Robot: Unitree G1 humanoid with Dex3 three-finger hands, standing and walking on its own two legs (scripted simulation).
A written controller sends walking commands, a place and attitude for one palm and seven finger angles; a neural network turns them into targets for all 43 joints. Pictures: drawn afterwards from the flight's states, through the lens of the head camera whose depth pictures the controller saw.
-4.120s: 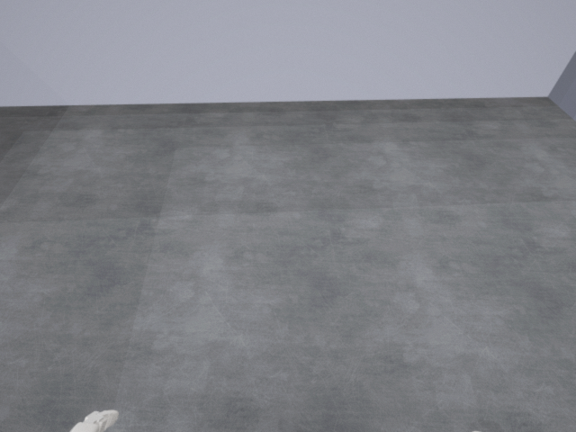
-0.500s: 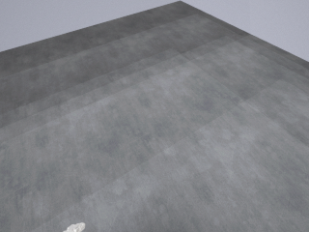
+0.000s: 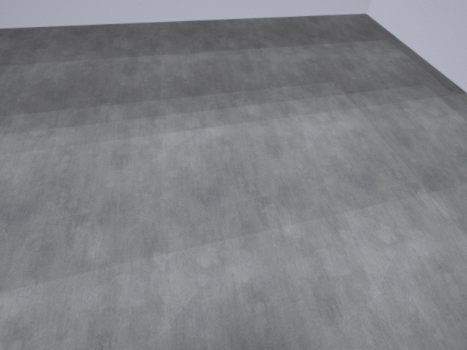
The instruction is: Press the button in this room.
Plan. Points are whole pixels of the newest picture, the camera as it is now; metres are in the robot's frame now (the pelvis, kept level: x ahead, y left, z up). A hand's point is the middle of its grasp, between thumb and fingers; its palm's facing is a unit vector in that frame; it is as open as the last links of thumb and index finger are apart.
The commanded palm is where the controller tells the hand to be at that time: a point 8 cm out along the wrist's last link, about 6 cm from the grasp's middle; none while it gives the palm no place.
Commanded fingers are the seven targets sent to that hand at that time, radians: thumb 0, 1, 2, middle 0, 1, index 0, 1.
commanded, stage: turn or walk to find it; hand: left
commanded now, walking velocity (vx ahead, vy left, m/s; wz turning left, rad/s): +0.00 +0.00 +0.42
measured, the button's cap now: out of the picture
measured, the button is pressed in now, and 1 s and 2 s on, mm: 0 0 0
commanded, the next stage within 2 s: none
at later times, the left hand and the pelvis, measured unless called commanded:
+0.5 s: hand out of the picture +0.04 +0.18 -0.13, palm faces +0.20 -0.94 -0.28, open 7.4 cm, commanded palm none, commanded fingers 0.00 0.90 0.90 -0.20 -0.30 -0.20 -0.30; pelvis -0.03 -0.03 +0.01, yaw +11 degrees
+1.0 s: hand out of the picture -0.15 +0.20 -0.17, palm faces +0.46 -0.86 -0.23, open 7.4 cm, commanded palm none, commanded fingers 0.00 0.90 0.90 -0.20 -0.30 -0.20 -0.30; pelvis -0.09 +0.00 +0.01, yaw +24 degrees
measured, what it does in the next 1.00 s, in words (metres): steps on the spot, turning left: right foot, then left foot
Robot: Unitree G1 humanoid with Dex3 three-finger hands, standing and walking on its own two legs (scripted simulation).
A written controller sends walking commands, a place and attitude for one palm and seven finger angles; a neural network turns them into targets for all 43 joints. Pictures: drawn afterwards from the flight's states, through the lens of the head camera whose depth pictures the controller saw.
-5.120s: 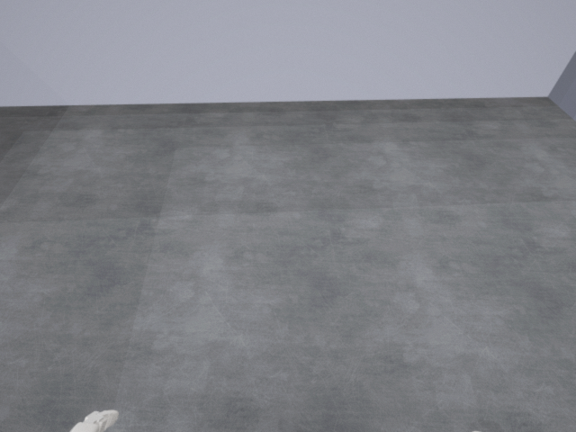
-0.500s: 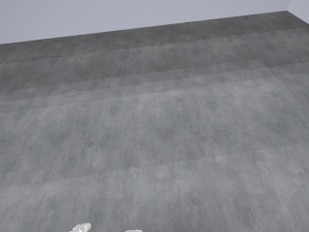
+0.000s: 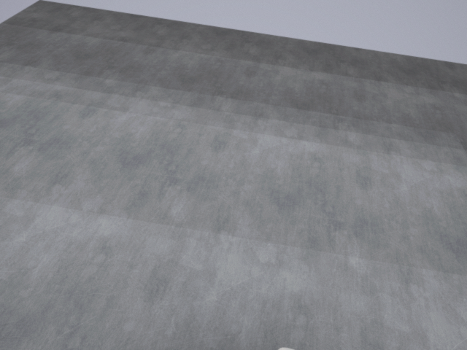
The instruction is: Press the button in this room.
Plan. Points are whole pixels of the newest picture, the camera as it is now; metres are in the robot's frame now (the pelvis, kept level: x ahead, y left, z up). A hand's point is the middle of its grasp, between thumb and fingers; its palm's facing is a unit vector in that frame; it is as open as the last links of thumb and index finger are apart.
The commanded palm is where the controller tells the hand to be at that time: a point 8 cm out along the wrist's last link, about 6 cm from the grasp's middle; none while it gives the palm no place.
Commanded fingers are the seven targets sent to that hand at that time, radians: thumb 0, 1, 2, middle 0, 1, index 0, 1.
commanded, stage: turn or walk to find it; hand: left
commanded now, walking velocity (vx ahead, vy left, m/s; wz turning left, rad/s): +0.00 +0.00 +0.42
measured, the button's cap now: out of the picture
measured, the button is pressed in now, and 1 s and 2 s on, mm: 0 0 0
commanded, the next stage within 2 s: none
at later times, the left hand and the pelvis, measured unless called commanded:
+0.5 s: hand out of the picture +0.01 +0.16 -0.14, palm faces +0.22 -0.94 -0.27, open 7.4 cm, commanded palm none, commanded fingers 0.00 0.90 0.90 -0.20 -0.30 -0.20 -0.30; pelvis -0.04 -0.04 +0.01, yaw +12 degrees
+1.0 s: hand out of the picture -0.14 +0.22 -0.17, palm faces +0.45 -0.87 -0.22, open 7.4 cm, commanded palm none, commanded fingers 0.00 0.90 0.90 -0.20 -0.30 -0.20 -0.30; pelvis -0.09 +0.01 +0.01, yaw +24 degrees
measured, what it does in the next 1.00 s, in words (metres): steps on the spot, turning left: right foot, then left foot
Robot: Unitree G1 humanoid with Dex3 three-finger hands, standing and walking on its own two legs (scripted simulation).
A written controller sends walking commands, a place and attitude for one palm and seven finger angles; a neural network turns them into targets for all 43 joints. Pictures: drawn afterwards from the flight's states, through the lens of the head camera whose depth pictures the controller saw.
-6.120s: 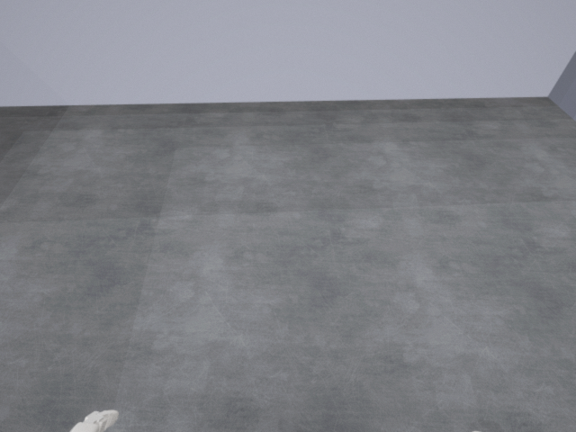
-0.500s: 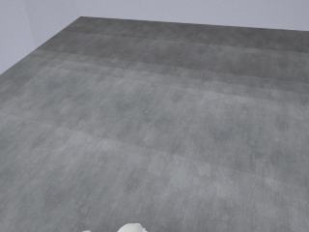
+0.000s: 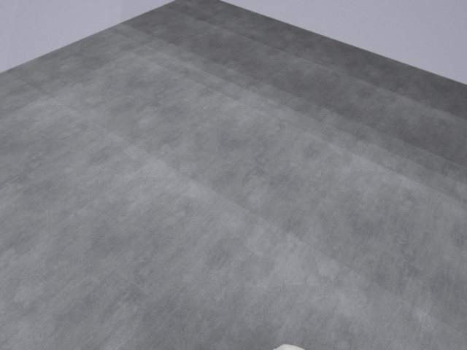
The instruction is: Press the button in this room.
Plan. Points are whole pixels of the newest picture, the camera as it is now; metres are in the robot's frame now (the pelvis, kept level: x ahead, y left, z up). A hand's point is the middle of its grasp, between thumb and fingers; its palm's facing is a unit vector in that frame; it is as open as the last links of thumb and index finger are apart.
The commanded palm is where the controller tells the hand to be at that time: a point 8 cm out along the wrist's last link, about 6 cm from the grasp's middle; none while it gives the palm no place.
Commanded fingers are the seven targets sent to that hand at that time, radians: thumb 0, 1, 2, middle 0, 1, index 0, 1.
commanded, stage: turn or walk to find it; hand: left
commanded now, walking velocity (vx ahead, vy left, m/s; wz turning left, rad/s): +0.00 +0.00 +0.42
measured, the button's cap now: out of the picture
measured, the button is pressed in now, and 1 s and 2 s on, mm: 0 0 0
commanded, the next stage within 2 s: none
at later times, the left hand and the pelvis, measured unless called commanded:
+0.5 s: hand out of the picture +0.02 +0.15 -0.14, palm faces +0.23 -0.93 -0.28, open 7.4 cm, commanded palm none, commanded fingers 0.00 0.90 0.90 -0.20 -0.30 -0.20 -0.30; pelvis -0.04 -0.06 +0.00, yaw +13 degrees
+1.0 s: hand out of the picture -0.17 +0.17 -0.18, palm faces +0.48 -0.84 -0.25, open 7.4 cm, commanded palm none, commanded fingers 0.00 0.90 0.90 -0.20 -0.30 -0.20 -0.30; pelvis -0.09 -0.03 -0.01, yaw +26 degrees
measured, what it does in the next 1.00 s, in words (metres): steps on the spot, turning left: right foot, then left foot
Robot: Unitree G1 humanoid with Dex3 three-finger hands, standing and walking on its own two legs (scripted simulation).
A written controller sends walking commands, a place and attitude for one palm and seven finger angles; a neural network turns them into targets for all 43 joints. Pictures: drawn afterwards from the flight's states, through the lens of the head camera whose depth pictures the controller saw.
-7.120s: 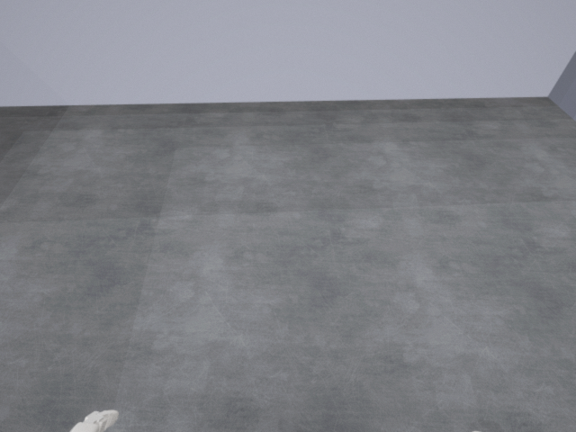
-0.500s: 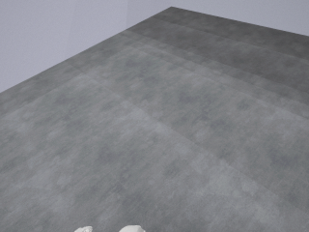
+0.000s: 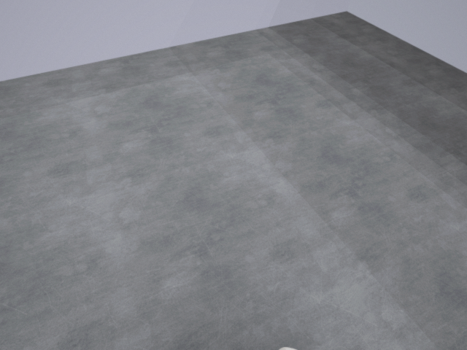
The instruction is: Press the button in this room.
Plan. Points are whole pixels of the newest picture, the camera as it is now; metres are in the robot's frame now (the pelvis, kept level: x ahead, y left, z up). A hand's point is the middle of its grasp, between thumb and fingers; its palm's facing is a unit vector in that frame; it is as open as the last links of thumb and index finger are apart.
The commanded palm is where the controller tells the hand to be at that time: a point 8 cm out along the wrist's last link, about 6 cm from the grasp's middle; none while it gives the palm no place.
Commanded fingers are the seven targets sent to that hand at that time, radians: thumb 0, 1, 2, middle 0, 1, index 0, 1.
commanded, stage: turn or walk to find it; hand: left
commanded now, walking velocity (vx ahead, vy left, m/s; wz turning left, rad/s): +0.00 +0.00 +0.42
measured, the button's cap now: out of the picture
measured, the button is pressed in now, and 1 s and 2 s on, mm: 0 0 0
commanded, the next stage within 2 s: none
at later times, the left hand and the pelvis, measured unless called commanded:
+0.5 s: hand out of the picture +0.02 +0.15 -0.14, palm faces +0.22 -0.94 -0.28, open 7.4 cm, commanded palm none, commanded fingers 0.00 0.90 0.90 -0.20 -0.30 -0.20 -0.30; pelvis -0.02 -0.05 +0.01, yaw +13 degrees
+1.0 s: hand out of the picture -0.10 +0.21 -0.17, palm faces +0.45 -0.86 -0.23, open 7.4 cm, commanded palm none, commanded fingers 0.00 0.90 0.90 -0.20 -0.30 -0.20 -0.30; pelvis -0.06 -0.01 +0.01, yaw +24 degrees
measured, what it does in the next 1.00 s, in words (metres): steps on the spot, turning left: right foot, then left foot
